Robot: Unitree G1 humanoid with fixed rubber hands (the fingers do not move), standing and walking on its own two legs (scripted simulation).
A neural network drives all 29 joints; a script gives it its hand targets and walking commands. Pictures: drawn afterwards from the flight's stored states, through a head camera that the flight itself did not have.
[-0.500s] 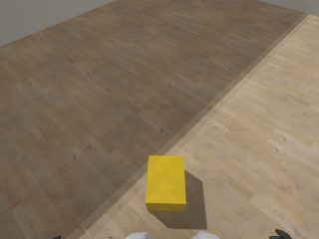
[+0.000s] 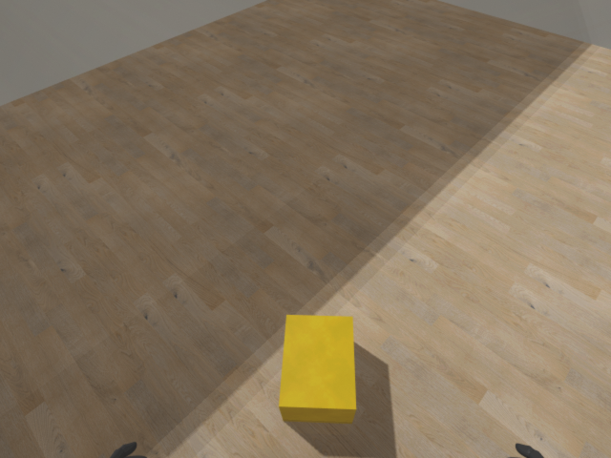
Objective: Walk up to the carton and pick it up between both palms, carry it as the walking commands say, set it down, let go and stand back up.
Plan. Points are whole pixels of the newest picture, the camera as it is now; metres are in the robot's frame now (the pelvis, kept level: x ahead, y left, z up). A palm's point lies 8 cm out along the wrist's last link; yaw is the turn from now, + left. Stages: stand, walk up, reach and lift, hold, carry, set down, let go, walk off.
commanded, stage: walk up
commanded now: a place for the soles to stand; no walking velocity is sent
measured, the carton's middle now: (318, 368) +0.47 +0.01 -0.69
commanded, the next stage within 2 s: reach and lift in 0.60 s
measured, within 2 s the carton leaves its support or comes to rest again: neither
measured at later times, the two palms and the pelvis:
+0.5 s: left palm out of the picture +0.12 +0.29 -0.11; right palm out of the picture +0.09 -0.30 -0.12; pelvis +0.01 -0.01 +0.00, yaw +0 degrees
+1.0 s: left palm (159, 431) +0.18 +0.24 -0.14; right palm (518, 435) +0.19 -0.28 -0.14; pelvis +0.00 -0.02 -0.03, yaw -3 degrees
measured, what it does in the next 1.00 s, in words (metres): stands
